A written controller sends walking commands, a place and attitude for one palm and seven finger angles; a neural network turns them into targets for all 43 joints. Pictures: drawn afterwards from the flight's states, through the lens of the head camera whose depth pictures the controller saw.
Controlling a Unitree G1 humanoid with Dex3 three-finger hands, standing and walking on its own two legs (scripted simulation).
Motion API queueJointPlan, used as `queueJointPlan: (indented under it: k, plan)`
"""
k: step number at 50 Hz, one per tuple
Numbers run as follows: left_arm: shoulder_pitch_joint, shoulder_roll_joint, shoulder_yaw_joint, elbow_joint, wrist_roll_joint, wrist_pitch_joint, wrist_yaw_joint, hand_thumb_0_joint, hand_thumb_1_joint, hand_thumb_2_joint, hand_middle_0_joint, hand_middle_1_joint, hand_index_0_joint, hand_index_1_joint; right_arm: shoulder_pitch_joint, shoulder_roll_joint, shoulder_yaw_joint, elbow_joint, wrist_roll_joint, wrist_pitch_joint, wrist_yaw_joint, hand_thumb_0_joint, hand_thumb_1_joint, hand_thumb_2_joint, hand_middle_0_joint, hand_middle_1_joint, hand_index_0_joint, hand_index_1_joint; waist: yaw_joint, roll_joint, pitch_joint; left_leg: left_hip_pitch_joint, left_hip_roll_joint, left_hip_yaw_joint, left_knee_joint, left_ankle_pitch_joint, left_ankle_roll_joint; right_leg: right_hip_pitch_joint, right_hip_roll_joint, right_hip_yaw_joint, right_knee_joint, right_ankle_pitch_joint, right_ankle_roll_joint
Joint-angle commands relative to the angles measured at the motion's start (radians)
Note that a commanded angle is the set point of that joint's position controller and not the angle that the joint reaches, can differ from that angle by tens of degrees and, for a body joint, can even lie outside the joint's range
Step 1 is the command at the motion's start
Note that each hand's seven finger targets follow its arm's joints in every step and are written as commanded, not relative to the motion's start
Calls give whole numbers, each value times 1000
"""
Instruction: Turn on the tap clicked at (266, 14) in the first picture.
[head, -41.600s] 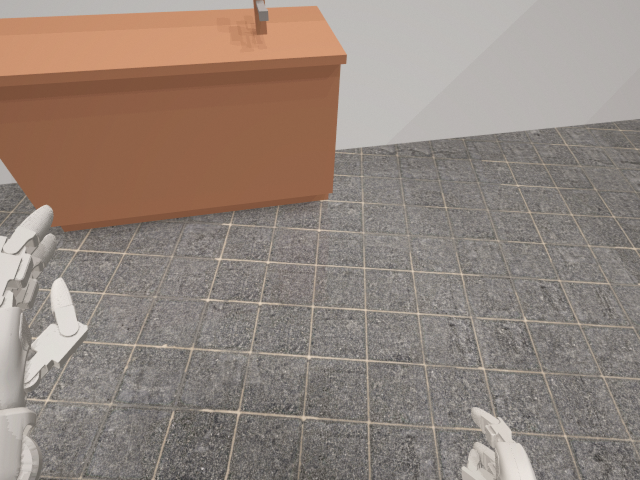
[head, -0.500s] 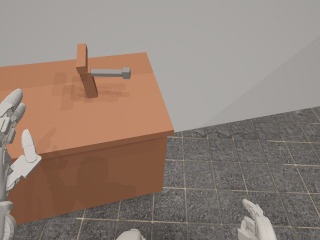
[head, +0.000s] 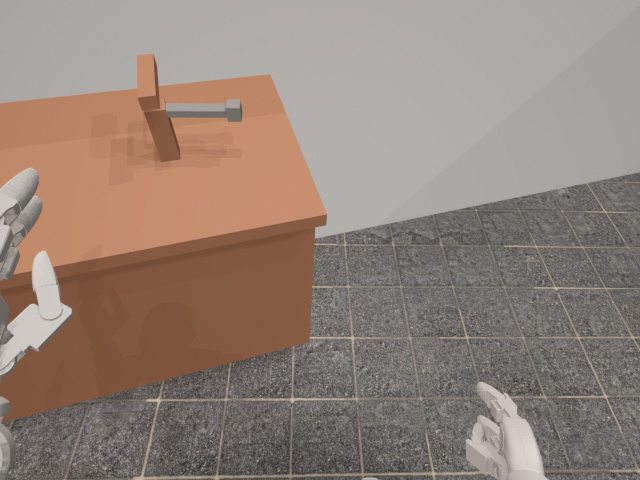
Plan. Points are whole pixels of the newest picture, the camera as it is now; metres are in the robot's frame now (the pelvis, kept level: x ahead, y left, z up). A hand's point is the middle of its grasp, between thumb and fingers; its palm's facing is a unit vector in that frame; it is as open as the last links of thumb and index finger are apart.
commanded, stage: stop stepping back and stand still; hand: left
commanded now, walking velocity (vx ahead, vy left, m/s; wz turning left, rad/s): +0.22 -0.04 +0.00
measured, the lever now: (234, 110) +0.69 +0.18 +0.06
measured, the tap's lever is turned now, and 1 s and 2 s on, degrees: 77 77 77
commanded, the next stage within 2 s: stand and check the lever's angle in 0.84 s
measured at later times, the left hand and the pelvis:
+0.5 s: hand out of the picture +0.10 +0.23 +0.18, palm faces +0.40 -0.82 -0.40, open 7.4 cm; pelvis -0.10 -0.01 +0.01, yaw +1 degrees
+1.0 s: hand out of the picture +0.10 +0.23 +0.18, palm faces +0.45 -0.77 -0.45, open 7.4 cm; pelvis -0.10 -0.03 +0.00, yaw +4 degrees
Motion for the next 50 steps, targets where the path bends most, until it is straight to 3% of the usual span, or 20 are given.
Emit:
queueJointPlan:
  k: [1,5,6,8,9,11,15,17,19,20,23,28,29,31,33,36,39,43,47,50]
  plan:
    - [36,133,128,-278,-13,-53,4,0,900,900,-200,-300,-200,-300,-16,-127,-43,-140,-23,-86,13,0,-900,-900,200,300,200,300,35,372,-228,179,302,-221,-117,689,161,-13,9,29,199,-190,20]
    - [35,113,116,-197,4,-11,17,0,900,900,-200,-300,-200,-300,-13,-160,-47,-159,11,-88,15,0,-900,-900,200,300,200,300,38,188,-145,-109,188,-116,-94,-158,83,276,4,-25,-150,17,24]
    - [0,120,105,-174,15,-11,18,0,900,900,-200,-300,-200,-300,-23,-149,-40,-160,12,-84,11,0,-900,-900,200,300,200,300,27,90,-105,-163,118,-73,-7,-347,61,269,-38,33,-267,-15,7]
    - [-57,141,103,-155,22,12,26,0,900,900,-200,-300,-200,-300,-13,-138,-50,-143,5,-75,-1,0,-900,-900,200,300,200,300,14,-181,-100,-53,-22,-5,402,-308,15,-40,-261,392,-490,-492,-114]
    - [-65,120,78,-129,18,26,30,0,900,900,-200,-300,-200,-300,-8,-125,-44,-113,-4,-70,-5,0,-900,-900,200,300,200,300,-1,-200,-97,-44,-27,-26,542,-238,13,-80,-306,436,-520,-526,-145]
    - [-106,115,71,-106,14,37,33,0,900,900,-200,-300,-200,-300,-22,-116,-24,-88,-8,-61,-10,0,-900,-900,200,300,200,300,-18,-98,-95,-47,-3,-43,513,-210,19,-78,-271,316,-465,-454,-126]
    - [-103,133,79,-127,23,34,46,0,900,900,-200,-300,-200,-300,-50,-122,-22,-107,-9,-62,-27,0,-900,-900,200,300,200,300,4,-118,-110,71,-7,21,166,-251,54,-22,-227,193,-433,-420,-101]
    - [-84,127,81,-171,24,22,53,0,900,900,-200,-300,-200,-300,-19,-129,-18,-113,-15,-69,-29,0,-900,-900,200,300,200,300,-4,19,-140,139,-22,46,-87,-244,75,60,-151,132,-314,-378,-79]
    - [-96,124,84,-241,22,11,52,0,900,900,-200,-300,-200,-300,-9,-178,-38,-135,-12,-76,-20,0,-900,-900,200,300,200,300,1,388,-117,163,198,-275,-302,-319,174,4,50,-58,144,-175,-6]
    - [-92,164,126,-218,26,13,53,0,900,900,-200,-300,-200,-300,-14,-148,-43,-139,-6,-80,-19,0,-900,-900,200,300,200,300,1,434,-110,60,296,-361,-328,-393,225,-40,60,-78,403,-185,26]
    - [-55,99,92,-74,30,16,30,0,900,900,-200,-300,-200,-300,-38,-129,-30,-86,8,-88,13,0,-900,-900,200,300,200,300,12,244,79,-111,283,-343,-336,-454,222,-154,-32,17,436,-94,0]
    - [-106,63,53,-23,25,18,17,0,900,900,-200,-300,-200,-300,-26,-150,-23,-94,3,-79,-6,0,-900,-900,200,300,200,300,25,187,-29,-150,160,-155,-131,-423,124,294,37,-124,-194,-63,-9]
    - [-122,72,56,-10,31,15,12,0,900,900,-200,-300,-200,-300,-27,-145,-28,-91,-1,-78,-7,0,-900,-900,200,300,200,300,28,89,-37,-209,106,-91,30,-378,106,361,-5,-47,-269,-50,-35]
    - [-217,99,42,-55,31,9,3,0,900,900,-200,-300,-200,-300,-39,-116,-35,-101,5,-78,-1,0,-900,-900,200,300,200,300,15,-223,-43,-298,-23,-8,481,-289,49,277,-318,491,-489,-333,-180]
    - [-193,104,42,-46,21,2,2,0,900,900,-200,-300,-200,-300,-16,-133,-47,-72,4,-86,9,0,-900,-900,200,300,200,300,1,-135,-36,-223,16,-74,554,-191,30,157,-309,443,-482,-381,-191]
    - [-171,145,84,-167,25,-13,21,0,900,900,-200,-300,-200,-300,-41,-107,-25,-86,-1,-73,2,0,-900,-900,200,300,200,300,7,-48,-72,-9,47,-22,292,-166,44,42,-270,209,-430,-283,-163]
    - [-94,137,97,-199,16,-10,42,0,900,900,-200,-300,-200,-300,-51,-105,-16,-105,-12,-81,-11,0,-900,-900,200,300,200,300,7,23,-87,164,2,45,24,-150,55,11,-197,128,-370,-359,-130]
    - [-74,123,112,-171,19,-2,45,0,900,900,-200,-300,-200,-300,-47,-145,-26,-121,1,-79,-12,0,-900,-900,200,300,200,300,14,370,-50,32,261,-372,-315,-442,166,35,30,-62,80,-196,-5]
    - [-40,79,87,-56,27,10,20,0,900,900,-200,-300,-200,-300,-39,-131,-18,-110,10,-91,2,0,-900,-900,200,300,200,300,30,174,-19,-108,169,-199,-173,-341,119,247,14,-50,-202,15,3]
    - [-81,74,54,-70,24,8,6,0,900,900,-200,-300,-200,-300,-30,-129,-33,-111,8,-96,14,0,-900,-900,200,300,200,300,10,-66,-57,-45,35,-54,64,-185,55,189,-139,196,-368,-47,-63]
